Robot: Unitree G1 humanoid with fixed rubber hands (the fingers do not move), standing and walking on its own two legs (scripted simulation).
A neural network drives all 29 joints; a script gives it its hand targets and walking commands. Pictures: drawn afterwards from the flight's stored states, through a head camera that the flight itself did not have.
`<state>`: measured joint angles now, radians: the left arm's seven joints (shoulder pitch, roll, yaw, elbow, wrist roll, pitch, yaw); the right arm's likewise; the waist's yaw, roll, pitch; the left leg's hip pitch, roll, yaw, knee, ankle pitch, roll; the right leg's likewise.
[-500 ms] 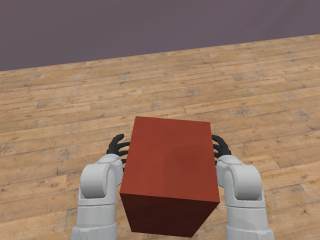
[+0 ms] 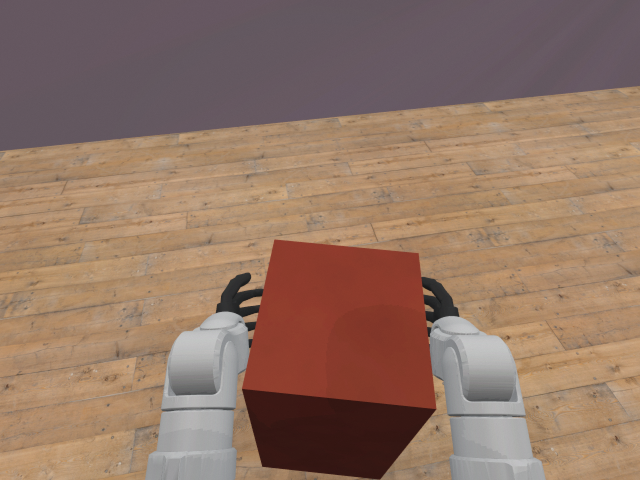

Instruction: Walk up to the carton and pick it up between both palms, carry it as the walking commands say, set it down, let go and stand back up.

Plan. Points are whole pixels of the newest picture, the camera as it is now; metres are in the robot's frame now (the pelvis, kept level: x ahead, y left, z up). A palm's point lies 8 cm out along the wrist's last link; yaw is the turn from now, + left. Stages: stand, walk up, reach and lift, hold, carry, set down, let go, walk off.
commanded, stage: carry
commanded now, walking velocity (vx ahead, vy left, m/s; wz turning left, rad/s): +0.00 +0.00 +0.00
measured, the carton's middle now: (332, 371) +0.26 +0.00 +0.00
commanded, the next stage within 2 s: none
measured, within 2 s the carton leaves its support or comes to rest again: neither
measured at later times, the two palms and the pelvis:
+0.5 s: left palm (235, 331) +0.29 +0.12 +0.06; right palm (446, 338) +0.28 -0.14 +0.05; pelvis +0.00 +0.00 +0.00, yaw +0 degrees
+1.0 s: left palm (233, 332) +0.29 +0.12 +0.06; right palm (444, 339) +0.28 -0.13 +0.05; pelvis +0.00 +0.00 +0.00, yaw +0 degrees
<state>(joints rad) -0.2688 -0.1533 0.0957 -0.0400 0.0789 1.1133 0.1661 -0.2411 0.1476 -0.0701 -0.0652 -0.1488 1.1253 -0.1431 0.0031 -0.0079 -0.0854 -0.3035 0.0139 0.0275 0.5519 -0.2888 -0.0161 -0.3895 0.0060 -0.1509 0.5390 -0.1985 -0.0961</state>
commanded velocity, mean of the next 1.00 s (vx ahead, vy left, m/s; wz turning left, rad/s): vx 0.00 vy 0.00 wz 0.00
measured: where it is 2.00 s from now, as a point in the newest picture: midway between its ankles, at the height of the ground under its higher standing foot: outside the picture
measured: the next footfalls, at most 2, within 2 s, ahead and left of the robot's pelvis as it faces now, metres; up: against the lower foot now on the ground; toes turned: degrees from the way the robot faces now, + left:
none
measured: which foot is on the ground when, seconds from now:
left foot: down 0.00-1.00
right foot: down 0.00-1.00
